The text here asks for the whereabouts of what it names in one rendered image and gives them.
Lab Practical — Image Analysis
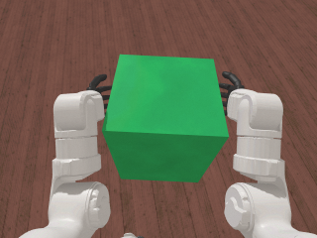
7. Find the left robot upper arm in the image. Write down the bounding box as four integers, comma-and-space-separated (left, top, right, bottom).
19, 181, 111, 238

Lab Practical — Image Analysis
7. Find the robot right hand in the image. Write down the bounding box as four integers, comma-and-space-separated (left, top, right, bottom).
218, 71, 245, 116

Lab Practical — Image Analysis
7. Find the right robot upper arm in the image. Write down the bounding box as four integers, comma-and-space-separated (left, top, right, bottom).
224, 182, 317, 238

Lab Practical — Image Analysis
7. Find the carton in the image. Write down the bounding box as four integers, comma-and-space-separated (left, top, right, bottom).
102, 55, 229, 182

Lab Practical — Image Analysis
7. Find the robot right forearm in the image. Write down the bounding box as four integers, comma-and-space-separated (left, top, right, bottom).
227, 88, 291, 221

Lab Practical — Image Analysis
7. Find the robot left forearm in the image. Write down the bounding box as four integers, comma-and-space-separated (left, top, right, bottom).
48, 90, 105, 221

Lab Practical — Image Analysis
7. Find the robot left hand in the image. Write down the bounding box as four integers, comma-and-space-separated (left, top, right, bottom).
86, 73, 113, 116

